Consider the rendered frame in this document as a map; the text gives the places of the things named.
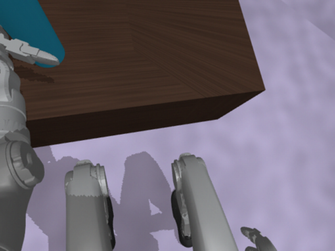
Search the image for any left robot foot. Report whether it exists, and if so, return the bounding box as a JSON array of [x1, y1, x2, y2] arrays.
[[106, 197, 116, 249]]

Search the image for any right robot foot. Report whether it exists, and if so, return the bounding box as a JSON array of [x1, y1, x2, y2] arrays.
[[171, 190, 192, 248]]

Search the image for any bottle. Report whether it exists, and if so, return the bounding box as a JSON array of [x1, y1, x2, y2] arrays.
[[0, 0, 65, 68]]

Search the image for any left robot arm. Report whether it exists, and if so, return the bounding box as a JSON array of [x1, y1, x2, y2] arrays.
[[0, 51, 44, 251]]

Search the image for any right robot hand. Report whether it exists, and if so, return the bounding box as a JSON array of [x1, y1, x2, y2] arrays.
[[241, 227, 277, 251]]

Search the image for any left robot hand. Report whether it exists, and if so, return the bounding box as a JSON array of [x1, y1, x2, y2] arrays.
[[0, 25, 60, 65]]

